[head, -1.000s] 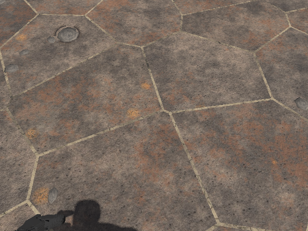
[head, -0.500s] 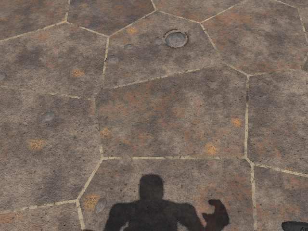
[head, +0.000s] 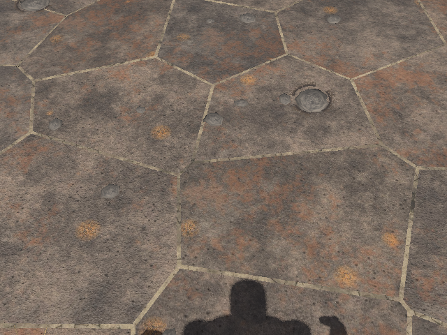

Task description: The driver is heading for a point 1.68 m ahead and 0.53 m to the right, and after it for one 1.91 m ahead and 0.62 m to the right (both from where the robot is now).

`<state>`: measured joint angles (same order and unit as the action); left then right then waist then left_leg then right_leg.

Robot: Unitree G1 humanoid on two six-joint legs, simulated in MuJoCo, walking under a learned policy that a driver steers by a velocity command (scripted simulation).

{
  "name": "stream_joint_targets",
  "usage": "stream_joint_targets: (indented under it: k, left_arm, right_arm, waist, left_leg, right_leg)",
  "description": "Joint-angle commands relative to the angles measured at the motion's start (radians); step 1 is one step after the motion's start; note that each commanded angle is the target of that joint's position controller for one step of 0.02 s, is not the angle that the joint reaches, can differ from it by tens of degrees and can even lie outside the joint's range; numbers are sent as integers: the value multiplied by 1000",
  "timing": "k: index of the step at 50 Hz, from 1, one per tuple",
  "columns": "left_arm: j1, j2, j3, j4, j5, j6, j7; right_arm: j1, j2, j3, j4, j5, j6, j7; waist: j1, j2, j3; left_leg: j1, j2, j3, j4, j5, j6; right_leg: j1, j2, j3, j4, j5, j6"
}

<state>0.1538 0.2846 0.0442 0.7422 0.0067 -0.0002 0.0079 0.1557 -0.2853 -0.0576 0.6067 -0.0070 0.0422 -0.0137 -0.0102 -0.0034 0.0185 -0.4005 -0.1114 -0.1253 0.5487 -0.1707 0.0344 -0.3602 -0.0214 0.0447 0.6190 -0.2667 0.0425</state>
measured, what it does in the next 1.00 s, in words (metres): shifts its weight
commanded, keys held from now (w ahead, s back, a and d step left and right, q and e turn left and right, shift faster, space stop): no key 1.00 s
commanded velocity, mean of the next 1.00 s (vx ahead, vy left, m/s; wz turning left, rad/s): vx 0.01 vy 0.00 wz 0.05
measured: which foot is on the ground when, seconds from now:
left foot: down 0.00-1.00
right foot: down 0.00-1.00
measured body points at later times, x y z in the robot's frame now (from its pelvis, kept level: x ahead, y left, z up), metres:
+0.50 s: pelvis +0.04 -0.02 +0.00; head +0.05 -0.02 +0.45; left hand +0.16 +0.23 -0.11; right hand +0.18 -0.27 -0.10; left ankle +0.07 +0.10 -0.73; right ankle +0.02 -0.14 -0.73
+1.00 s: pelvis +0.05 -0.03 +0.01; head +0.05 -0.03 +0.46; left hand +0.12 +0.22 -0.12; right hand +0.16 -0.29 -0.12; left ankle +0.07 +0.10 -0.73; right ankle +0.02 -0.14 -0.73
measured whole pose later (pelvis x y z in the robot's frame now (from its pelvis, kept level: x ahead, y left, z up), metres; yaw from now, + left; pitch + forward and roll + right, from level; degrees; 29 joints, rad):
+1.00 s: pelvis +0.05 -0.03 +0.01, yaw +2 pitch -2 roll +0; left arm 0.25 0.22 0.02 0.87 0.01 -0.03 0.01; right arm 0.19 -0.22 -0.05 0.87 -0.01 0.03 -0.05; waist 0.01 0.00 0.03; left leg -0.25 -0.03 -0.11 0.52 -0.24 -0.02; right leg -0.16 0.02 -0.01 0.51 -0.32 -0.02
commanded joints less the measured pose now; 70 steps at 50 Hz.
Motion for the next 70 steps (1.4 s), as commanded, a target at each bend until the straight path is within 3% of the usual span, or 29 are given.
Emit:
stream_joint_targets:
  k: [1, 2, 3, 4, 6, 8, 10, 13, 17, 25, 38, 54, 70]
  left_arm:
    - [40, 144, 31, -74, 34, -23, -7]
    - [-13, 170, 35, -60, 46, -21, -6]
    - [-76, 104, 16, -89, 42, -26, -6]
    - [-87, 88, 12, -88, 32, -30, -5]
    - [-42, 109, 17, -70, 12, -35, -2]
    - [-12, 89, 8, -59, 16, -35, 0]
    - [5, 75, 3, -64, 18, -31, 0]
    - [25, 78, 3, -63, 11, -32, 2]
    - [40, 64, 1, -61, 9, -33, 0]
    - [46, 50, -3, -43, 6, -33, -7]
    - [77, 47, -4, 18, 2, -37, 3]
    - [119, 44, -7, 130, -2, -37, 10]
    - [167, 35, -17, 226, -3, -30, 14]
  right_arm:
    - [56, -62, -8, -37, -9, -17, 0]
    - [72, -64, -13, -52, -3, -24, 1]
    - [45, -108, -22, -42, -16, -28, -3]
    - [18, -113, -28, -38, -14, -27, -2]
    - [-14, -79, -21, -31, -24, -15, -1]
    - [-2, -58, -15, -19, -18, -12, 5]
    - [8, -75, -20, -4, -12, -15, 6]
    - [1, -64, -19, 9, -14, -29, 4]
    - [15, -54, -16, 26, -9, -38, 1]
    - [28, -52, -15, 48, -6, -33, -12]
    - [21, -37, -16, 115, -2, -25, -27]
    - [30, -39, -18, 290, 2, -27, -40]
    - [46, -36, -3, 437, 6, -30, -44]
  waist:
    - [-5, -14, -114]
    - [-67, -230, -72]
    - [-47, -210, -56]
    - [-41, -182, -51]
    - [-11, -165, -45]
    - [-12, -141, -28]
    - [4, -76, 4]
    - [16, -3, -8]
    - [22, 35, -53]
    - [15, 21, -56]
    - [13, 8, -30]
    - [15, 4, 2]
    - [14, -2, 21]
  left_leg:
    - [-13, 128, -150, 3, -170, 36]
    - [-6, 42, -6, 40, -255, -11]
    - [72, 78, 0, 61, -226, -40]
    - [104, 81, 11, 32, -153, -42]
    - [156, 91, 7, -27, -44, -48]
    - [197, 105, -5, -55, -16, -35]
    - [160, 113, -20, -69, -47, -11]
    - [134, 124, -39, -85, -22, -6]
    - [160, 133, -49, -71, 70, -6]
    - [196, 138, -53, -53, 134, 0]
    - [227, 131, -41, -59, 149, -12]
    - [244, 124, -21, -98, 138, -33]
    - [231, 121, 1, -129, 118, -42]
  right_leg:
    - [218, -169, 149, -242, 210, -90]
    - [98, -264, 276, -291, 197, -203]
    - [30, -264, 285, -322, 126, -229]
    - [36, -210, 231, -305, 60, -189]
    - [40, -146, 166, -288, -35, -124]
    - [10, -113, 123, -284, -103, -95]
    - [12, -78, 82, -266, -156, -81]
    - [64, -57, 50, -208, -71, -79]
    - [103, -39, 25, -166, 34, -76]
    - [104, -27, 11, -160, 84, -67]
    - [95, -23, 9, -190, 72, -65]
    - [114, -20, 13, -248, 65, -78]
    - [139, -15, 13, -275, 96, -86]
